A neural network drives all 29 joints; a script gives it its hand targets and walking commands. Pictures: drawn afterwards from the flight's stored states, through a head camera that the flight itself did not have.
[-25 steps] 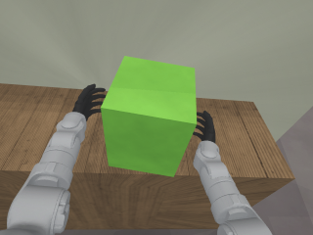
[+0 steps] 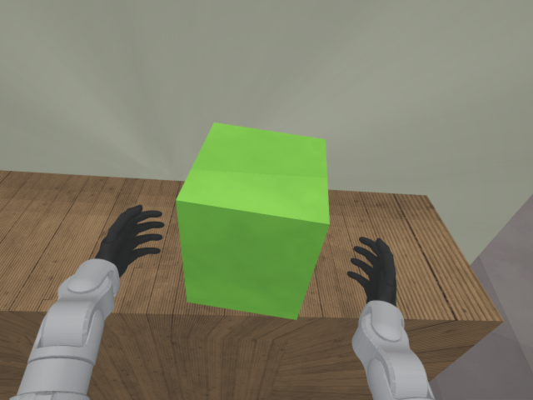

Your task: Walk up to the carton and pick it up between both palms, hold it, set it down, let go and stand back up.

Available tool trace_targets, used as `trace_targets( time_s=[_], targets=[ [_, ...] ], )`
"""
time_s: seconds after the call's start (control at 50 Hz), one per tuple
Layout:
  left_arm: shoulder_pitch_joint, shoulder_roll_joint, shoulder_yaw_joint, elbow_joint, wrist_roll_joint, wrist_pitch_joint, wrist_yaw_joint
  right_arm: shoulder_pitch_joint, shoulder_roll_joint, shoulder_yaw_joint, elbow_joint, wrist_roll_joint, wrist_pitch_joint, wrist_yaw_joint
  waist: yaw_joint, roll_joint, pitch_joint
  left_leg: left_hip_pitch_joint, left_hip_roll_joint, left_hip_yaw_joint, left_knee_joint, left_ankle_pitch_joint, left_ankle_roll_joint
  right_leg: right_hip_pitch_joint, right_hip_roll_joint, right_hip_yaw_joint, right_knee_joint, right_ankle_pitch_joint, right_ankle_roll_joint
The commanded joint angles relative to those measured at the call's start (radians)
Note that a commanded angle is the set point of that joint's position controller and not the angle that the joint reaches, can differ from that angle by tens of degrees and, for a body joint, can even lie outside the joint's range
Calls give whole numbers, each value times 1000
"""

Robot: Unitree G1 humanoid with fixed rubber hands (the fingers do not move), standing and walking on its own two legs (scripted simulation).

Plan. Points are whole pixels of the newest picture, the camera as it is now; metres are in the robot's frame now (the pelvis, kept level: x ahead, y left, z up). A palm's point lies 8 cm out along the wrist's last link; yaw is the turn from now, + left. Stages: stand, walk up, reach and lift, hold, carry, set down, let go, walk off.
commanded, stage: set down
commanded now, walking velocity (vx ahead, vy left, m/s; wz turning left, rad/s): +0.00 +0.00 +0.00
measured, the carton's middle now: (255, 221) +0.40 -0.03 +0.06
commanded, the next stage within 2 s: none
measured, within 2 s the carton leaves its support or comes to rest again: neither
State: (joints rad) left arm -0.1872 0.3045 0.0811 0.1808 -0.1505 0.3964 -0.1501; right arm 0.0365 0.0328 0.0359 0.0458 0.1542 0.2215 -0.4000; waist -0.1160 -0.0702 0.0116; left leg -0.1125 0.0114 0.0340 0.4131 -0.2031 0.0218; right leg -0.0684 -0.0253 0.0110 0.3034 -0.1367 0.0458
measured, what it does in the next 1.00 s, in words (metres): stands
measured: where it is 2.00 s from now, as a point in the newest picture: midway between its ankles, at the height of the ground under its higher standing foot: outside the picture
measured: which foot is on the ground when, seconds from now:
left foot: down 0.00-1.00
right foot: down 0.00-1.00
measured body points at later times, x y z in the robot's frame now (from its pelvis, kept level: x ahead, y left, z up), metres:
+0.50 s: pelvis +0.01 +0.00 +0.00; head +0.00 +0.03 +0.45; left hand +0.26 +0.22 +0.06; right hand +0.18 -0.19 +0.07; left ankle +0.02 +0.10 -0.75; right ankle +0.03 -0.15 -0.75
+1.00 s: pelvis +0.05 +0.00 +0.00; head +0.05 +0.02 +0.45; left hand +0.25 +0.23 +0.03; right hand +0.21 -0.19 +0.06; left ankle +0.02 +0.10 -0.75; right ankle +0.03 -0.15 -0.75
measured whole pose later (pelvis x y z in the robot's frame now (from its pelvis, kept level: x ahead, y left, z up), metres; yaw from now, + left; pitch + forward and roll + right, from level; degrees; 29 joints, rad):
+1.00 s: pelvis +0.05 +0.00 +0.00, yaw +0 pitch -2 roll -1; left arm 0.39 0.35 0.10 -0.19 -0.16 0.25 -0.16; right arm 0.53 0.03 0.07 -0.43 0.15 0.29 -0.29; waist -0.04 -0.02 0.05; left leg -0.11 0.01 0.03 0.41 -0.26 0.02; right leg -0.06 -0.02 0.01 0.30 -0.20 0.04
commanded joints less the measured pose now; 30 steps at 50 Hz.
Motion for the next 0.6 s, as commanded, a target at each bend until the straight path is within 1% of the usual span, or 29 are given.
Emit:
trace_targets(
  time_s=[0.0,0.06,0.12,0.2,0.28,0.38,0.44,0.52,0.58],
  targets=[
    [-145,253,87,-264,0,28,-12,-61,-85,-10,-448,66,100,13,141,151,14,14,-9,54,-136,-70,-24,62,28,-9,-38,-81,-69],
    [-96,261,82,-312,-11,37,-11,-12,-76,-14,-511,56,147,15,143,164,42,-27,2,46,-152,-122,-17,57,24,-4,-39,-116,-80],
    [-38,266,77,-361,-25,39,-13,47,-69,-15,-570,52,181,14,143,170,47,-50,14,38,-162,-141,-16,66,23,-2,-37,-116,-85],
    [81,264,83,-421,-33,42,-23,170,-55,6,-629,54,212,11,147,172,62,-36,22,29,-164,-104,-21,74,18,4,-49,-83,-90],
    [186,263,92,-489,-32,36,-29,266,-51,24,-690,57,227,13,157,188,81,-26,26,18,-163,-62,-29,74,17,7,-55,-51,-93],
    [340,258,97,-586,-43,-14,-21,386,-57,28,-762,47,196,29,179,206,99,-20,35,9,-156,-3,-41,67,26,7,-50,-6,-94],
    [395,254,91,-624,-59,-53,-12,417,-62,31,-776,45,159,47,187,214,92,-29,38,6,-147,6,-41,61,31,8,-41,0,-94],
    [438,250,75,-620,-73,-104,0,439,-59,37,-753,39,121,73,191,217,94,-75,50,-2,-152,-55,-29,72,39,8,-22,-31,-93],
    [460,249,69,-586,-79,-130,-1,451,-61,38,-723,29,105,81,187,200,99,-122,60,-3,-163,-105,-13,111,49,8,-6,-41,-88]
  ],
)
